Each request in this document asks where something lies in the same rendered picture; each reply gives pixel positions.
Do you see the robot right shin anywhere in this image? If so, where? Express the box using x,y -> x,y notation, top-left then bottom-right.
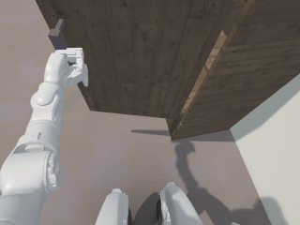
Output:
161,182 -> 175,225

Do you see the robot left upper arm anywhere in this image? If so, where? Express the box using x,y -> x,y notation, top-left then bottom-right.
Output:
0,150 -> 63,225

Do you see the handle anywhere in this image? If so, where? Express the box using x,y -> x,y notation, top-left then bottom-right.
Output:
48,19 -> 77,67

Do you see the robot right thigh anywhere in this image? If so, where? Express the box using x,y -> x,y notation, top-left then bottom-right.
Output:
160,186 -> 203,225

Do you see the cupboard door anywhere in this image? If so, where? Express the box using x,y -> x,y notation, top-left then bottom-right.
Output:
36,0 -> 237,120

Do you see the robot left hand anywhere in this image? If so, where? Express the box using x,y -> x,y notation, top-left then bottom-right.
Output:
44,48 -> 89,92

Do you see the robot left forearm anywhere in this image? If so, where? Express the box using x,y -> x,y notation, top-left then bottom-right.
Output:
0,82 -> 66,193

